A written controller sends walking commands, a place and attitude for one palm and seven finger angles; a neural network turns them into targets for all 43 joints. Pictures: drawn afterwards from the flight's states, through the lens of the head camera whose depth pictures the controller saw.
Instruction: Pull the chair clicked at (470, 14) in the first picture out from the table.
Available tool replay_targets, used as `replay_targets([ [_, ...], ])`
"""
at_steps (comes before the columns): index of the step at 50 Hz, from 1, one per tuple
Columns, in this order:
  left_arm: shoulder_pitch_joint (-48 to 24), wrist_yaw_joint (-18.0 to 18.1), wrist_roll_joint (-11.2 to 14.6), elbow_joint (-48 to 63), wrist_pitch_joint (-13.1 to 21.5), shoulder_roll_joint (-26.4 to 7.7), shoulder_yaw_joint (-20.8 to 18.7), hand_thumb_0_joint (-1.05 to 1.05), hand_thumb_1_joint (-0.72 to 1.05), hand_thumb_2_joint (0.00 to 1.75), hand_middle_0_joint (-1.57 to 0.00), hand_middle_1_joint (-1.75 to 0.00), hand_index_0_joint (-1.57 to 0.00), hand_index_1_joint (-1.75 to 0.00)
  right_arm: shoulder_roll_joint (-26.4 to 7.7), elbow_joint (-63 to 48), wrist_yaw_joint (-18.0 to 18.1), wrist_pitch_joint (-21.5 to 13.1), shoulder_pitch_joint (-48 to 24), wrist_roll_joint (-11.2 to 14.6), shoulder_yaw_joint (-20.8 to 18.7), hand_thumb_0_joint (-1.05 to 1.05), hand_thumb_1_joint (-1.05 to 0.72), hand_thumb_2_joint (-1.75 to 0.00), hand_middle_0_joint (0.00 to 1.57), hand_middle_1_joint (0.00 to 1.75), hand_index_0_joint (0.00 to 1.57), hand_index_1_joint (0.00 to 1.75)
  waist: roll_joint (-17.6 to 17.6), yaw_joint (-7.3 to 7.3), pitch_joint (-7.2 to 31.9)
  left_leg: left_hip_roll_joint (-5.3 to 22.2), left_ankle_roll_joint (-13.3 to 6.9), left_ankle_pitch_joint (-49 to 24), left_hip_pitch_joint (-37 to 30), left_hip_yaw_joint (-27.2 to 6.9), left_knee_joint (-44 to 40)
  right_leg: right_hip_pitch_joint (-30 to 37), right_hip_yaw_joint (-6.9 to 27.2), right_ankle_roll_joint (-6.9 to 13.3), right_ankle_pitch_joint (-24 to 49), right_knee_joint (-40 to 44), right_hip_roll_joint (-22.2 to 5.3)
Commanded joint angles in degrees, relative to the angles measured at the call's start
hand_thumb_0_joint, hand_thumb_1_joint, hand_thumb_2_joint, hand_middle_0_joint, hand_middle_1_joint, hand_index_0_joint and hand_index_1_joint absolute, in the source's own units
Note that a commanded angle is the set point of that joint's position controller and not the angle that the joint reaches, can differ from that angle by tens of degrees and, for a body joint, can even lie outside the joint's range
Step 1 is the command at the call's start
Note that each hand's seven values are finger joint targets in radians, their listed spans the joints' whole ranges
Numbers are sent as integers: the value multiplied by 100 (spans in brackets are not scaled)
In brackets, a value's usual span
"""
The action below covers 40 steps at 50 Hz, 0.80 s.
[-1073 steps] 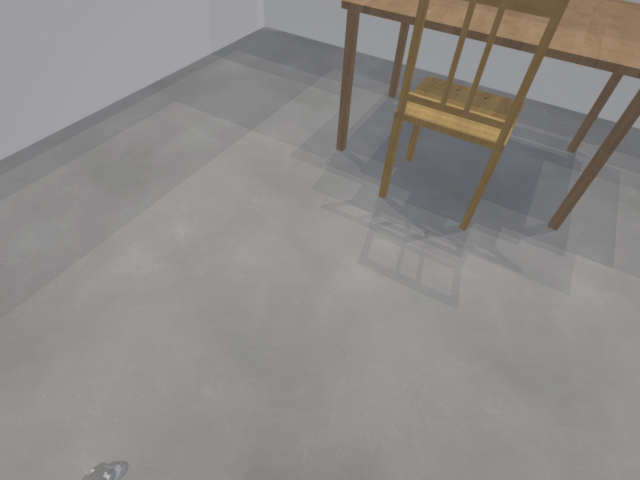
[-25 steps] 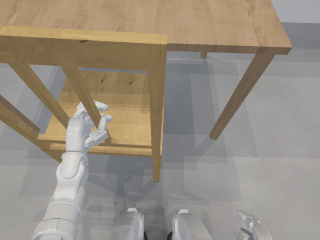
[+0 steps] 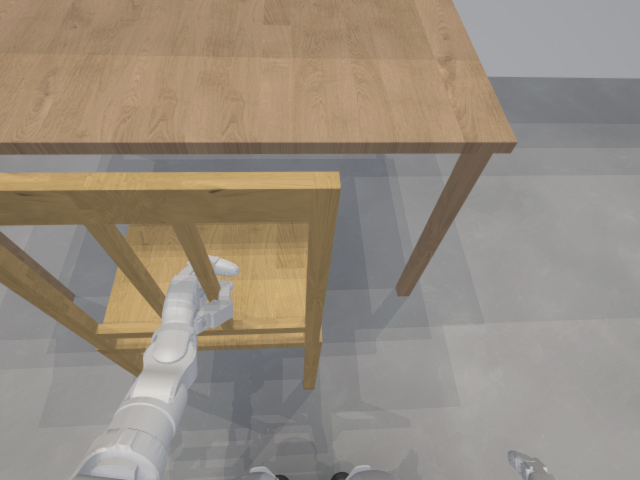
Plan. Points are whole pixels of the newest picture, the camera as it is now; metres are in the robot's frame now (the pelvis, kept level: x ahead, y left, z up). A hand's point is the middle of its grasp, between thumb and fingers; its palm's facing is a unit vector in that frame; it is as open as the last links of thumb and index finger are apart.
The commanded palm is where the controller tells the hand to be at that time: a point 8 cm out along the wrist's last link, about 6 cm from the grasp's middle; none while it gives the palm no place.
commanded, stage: step backward, pulling the chair out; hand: left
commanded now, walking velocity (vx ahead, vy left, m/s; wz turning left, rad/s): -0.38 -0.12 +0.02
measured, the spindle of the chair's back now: (146, 285) +0.38 +0.24 -0.05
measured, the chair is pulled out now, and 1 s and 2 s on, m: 0.06 0.21 0.23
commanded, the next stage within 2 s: none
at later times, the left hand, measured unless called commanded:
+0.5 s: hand (251, 344) +0.29 +0.09 -0.05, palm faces +0.05 -0.98 -0.18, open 5.1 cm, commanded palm +0.27 +0.14 -0.05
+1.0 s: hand (247, 413) +0.21 +0.09 -0.05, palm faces -0.13 -0.98 -0.17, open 5.0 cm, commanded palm +0.21 +0.14 -0.05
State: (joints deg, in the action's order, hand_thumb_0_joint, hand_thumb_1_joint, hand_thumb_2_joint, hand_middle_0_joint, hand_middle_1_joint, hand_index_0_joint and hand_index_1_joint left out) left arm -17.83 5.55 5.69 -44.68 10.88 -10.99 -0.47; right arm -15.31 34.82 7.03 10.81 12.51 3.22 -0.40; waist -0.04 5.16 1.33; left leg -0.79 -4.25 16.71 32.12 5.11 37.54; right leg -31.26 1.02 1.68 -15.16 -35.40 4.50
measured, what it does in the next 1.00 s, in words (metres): steps on the spot: left foot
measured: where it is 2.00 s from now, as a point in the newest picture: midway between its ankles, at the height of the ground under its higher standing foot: outside the picture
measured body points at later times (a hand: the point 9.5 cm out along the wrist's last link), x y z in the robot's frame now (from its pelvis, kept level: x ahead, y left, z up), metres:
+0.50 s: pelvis -0.04 -0.04 +0.01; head +0.03 -0.08 +0.45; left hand +0.29 +0.14 -0.04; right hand +0.06 -0.31 -0.13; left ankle -0.01 +0.07 -0.71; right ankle +0.02 -0.10 -0.72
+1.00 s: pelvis -0.10 +0.00 +0.01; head -0.04 -0.03 +0.45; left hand +0.21 +0.14 -0.04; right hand -0.01 -0.24 -0.13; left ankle -0.14 +0.14 -0.72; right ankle +0.02 -0.10 -0.72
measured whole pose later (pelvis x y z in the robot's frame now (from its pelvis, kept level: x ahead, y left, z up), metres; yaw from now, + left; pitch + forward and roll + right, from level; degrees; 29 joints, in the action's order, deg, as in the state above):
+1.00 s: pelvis -0.10 +0.00 +0.01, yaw -2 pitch +5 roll +2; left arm -13.3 5.0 3.9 -43.8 8.2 -6.8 6.1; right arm -10.7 36.7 6.7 9.5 12.0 2.5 0.7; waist -0.8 3.5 -2.0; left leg -0.3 1.6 18.7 15.5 1.5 28.8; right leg -30.2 2.3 0.8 -2.2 -26.9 -0.1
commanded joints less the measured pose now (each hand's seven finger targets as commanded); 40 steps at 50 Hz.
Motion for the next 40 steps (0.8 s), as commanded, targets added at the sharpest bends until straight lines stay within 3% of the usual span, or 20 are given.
replay_targets([
  [1,-734,-74,-225,1083,176,-602,87,0,90,90,-50,-145,-50,-145,-639,-520,37,-187,-64,-124,-228,0,-90,-90,20,30,20,30,-1206,-311,2177,1268,186,-3770,-2508,-1321,-884,489,220,-135,232,3,-324],
  [5,-843,-122,-210,1073,219,-638,4,0,90,90,-50,-145,-50,-145,-660,-445,9,-283,-176,-204,-260,0,-90,-90,20,30,20,30,-1081,-341,1945,1463,120,-3500,-2558,-1323,-1208,577,244,-90,-298,-76,-326],
  [9,-1207,-94,-266,823,280,-604,9,0,90,90,-50,-145,-50,-145,-685,-259,18,-414,-104,-228,-281,0,-90,-90,20,30,20,30,-777,-279,1792,1479,105,-3452,-2667,-1154,-1190,662,218,-85,21,129,-404],
  [12,-1426,-64,-273,579,316,-748,-133,0,90,90,-50,-145,-50,-145,-726,-150,48,-505,-153,-239,-308,0,-90,-90,20,30,20,30,-734,-301,1637,1474,76,-2811,-2354,-1143,-1324,845,229,-69,10,107,-462],
  [13,-1410,-52,-277,447,319,-702,-101,0,90,90,-50,-145,-50,-145,-695,-94,50,-523,-154,-228,-304,0,-90,-90,20,30,20,30,-751,-294,1566,1461,62,-2486,-2242,-1114,-1332,880,263,-72,113,170,-511],
  [16,-1574,-32,-232,262,381,-663,-56,0,90,90,-50,-145,-50,-145,-647,8,72,-635,-128,-155,-287,0,-90,-90,20,30,20,30,-366,-274,1650,1218,109,-1964,-2085,-915,-1083,1112,397,-89,1062,547,-640],
  [18,-1674,42,-230,194,399,-799,-85,0,90,90,-50,-145,-50,-145,-639,68,70,-681,-79,-96,-306,0,-90,-90,20,30,20,30,76,-193,1772,812,299,-1413,-2058,-621,-666,1170,790,-47,2031,905,-981],
  [20,-1769,119,-230,99,421,-772,-4,0,90,90,-50,-145,-50,-145,-573,68,11,-698,-41,-18,-275,0,-90,-90,20,30,20,30,421,-118,1826,362,446,-442,-1952,-336,-180,1253,1262,-39,2318,1340,-1460],
  [21,-1821,166,-262,41,434,-865,-62,0,90,90,-50,-145,-50,-145,-593,34,-25,-693,-84,12,-276,0,-90,-90,20,30,20,30,498,-159,1820,185,479,348,-1565,-337,120,1534,1511,-86,2352,1525,-1659],
  [23,-1761,236,-323,-98,344,-939,-102,0,90,90,-50,-145,-50,-145,-707,-6,-125,-642,-174,59,-312,0,-90,-90,20,30,20,30,414,-273,1668,-1,496,1207,-810,-608,836,1949,1924,-56,2354,1755,-2056],
  [26,-1668,260,-362,109,222,-792,-8,0,90,90,-50,-145,-50,-145,-715,20,-204,-657,-200,95,-294,0,-90,-90,20,30,20,30,27,-330,1951,70,526,1272,-445,-990,1036,2810,1839,201,3439,1452,-2378],
  [27,-1556,291,-384,114,151,-871,-70,0,90,90,-50,-145,-50,-145,-758,30,-207,-629,-169,80,-304,0,-90,-90,20,30,20,30,-76,-267,2018,82,544,1217,-501,-1043,863,2923,1724,231,3762,1320,-2365],
  [29,-1330,301,-320,315,92,-726,29,0,90,90,-50,-145,-50,-145,-718,-11,-196,-575,-182,111,-267,0,-90,-90,20,30,20,30,-162,-265,2091,133,561,1001,-682,-1088,307,3092,1459,268,3709,1215,-2297],
  [33,-1157,284,-253,642,-79,-540,214,0,90,90,-50,-145,-50,-145,-755,-132,-127,-396,-69,88,-278,0,-90,-90,20,30,20,30,210,-167,2172,211,513,326,-1099,-880,-703,3164,921,-95,3405,1178,-1876],
  [36,-1201,236,-255,976,-107,-340,384,0,90,90,-50,-145,-50,-145,-767,-365,-50,-231,-95,70,-307,0,-90,-90,20,30,20,30,480,-169,2237,366,399,-492,-1265,-883,-1152,2982,514,-508,2490,1256,-1266],
  [38,-1133,207,-274,1100,-101,-186,524,0,90,90,-50,-145,-50,-145,-768,-472,-35,-167,-116,71,-336,0,-90,-90,20,30,20,30,423,-188,2282,505,385,-593,-1518,-819,-1309,2871,428,-633,1855,1348,-1041],
  [39,-1190,165,-302,1214,-85,-118,554,0,90,90,-50,-145,-50,-145,-719,-491,-17,-176,-136,81,-318,0,-90,-90,20,30,20,30,583,-183,2394,427,421,-898,-1586,-607,-1245,3017,354,-590,2158,1303,-965],
  [40,-1217,110,-298,1432,-38,-116,608,0,90,90,-50,-145,-50,-145,-658,-523,-4,-205,-235,28,-285,0,-90,-90,20,30,20,30,-38,-182,2399,434,487,-1120,-1653,-576,-1417,2926,217,-332,2259,1173,-962],
])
